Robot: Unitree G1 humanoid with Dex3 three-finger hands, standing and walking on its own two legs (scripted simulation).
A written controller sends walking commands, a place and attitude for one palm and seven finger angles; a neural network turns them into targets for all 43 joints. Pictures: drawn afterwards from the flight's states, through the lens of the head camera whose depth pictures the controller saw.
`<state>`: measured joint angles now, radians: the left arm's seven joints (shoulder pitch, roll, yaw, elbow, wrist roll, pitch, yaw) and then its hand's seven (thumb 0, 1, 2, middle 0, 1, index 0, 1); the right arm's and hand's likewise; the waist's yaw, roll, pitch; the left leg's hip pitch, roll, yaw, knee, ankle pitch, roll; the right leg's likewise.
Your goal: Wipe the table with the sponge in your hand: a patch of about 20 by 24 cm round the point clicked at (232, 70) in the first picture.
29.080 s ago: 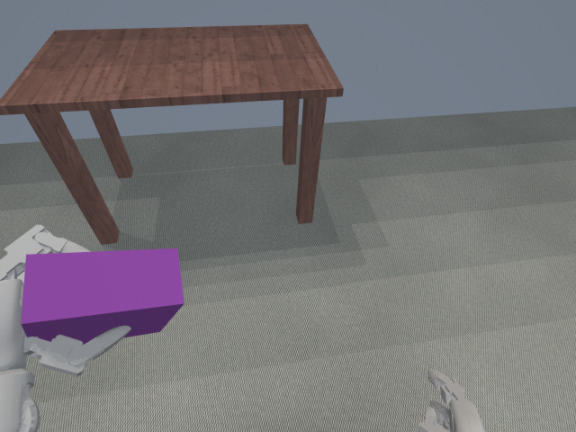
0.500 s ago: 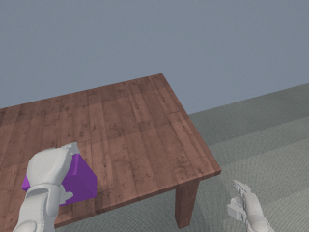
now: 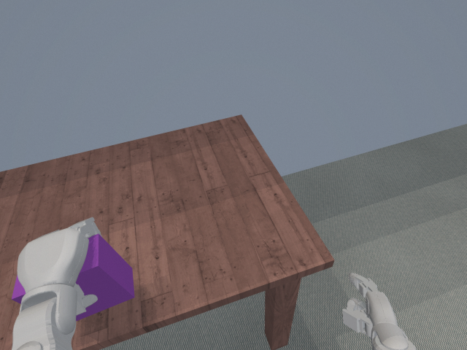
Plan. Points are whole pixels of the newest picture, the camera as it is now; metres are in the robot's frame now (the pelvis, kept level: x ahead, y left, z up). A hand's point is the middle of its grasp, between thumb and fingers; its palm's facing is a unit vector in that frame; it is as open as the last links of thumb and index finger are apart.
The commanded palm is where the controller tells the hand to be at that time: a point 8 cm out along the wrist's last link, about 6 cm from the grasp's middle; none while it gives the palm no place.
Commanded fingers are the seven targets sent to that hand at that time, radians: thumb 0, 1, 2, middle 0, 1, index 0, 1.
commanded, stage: lower the sponge onto the table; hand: left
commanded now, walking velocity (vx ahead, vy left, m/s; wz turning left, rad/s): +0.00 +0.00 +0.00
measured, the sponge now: (88, 286) +0.19 +0.30 +0.02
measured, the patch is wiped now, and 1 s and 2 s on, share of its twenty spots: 0.00 0.00 0.20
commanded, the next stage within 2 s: wipe forward along the first lane in 1.16 s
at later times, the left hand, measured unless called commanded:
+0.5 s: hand (81, 280) +0.18 +0.30 +0.05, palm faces -0.04 -0.15 -0.99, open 10.0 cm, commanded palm +0.16 +0.28 +0.12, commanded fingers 0.00 0.10 1.30 -1.20 -1.60 -1.20 -1.60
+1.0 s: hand (94, 280) +0.19 +0.29 +0.03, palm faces -0.05 -0.11 -0.99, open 10.0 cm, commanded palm +0.17 +0.28 +0.09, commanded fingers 0.00 0.10 1.30 -1.20 -1.60 -1.20 -1.60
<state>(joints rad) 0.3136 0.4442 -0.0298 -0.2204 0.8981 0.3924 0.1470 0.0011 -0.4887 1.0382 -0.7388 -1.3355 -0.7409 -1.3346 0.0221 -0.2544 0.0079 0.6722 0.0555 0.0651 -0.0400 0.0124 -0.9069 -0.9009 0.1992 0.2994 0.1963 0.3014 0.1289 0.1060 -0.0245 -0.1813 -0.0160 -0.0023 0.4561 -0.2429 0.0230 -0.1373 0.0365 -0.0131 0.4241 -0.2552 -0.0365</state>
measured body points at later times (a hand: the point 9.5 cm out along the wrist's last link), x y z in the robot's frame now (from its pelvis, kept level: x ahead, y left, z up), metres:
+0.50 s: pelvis -0.01 +0.00 +0.00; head -0.02 -0.04 +0.45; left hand +0.18 +0.30 +0.10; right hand +0.24 -0.20 -0.08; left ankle +0.00 +0.10 -0.74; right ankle -0.02 -0.10 -0.74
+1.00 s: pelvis +0.00 +0.00 +0.00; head -0.01 -0.04 +0.45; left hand +0.19 +0.29 +0.09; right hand +0.24 -0.21 -0.09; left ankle +0.00 +0.10 -0.74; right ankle -0.02 -0.10 -0.74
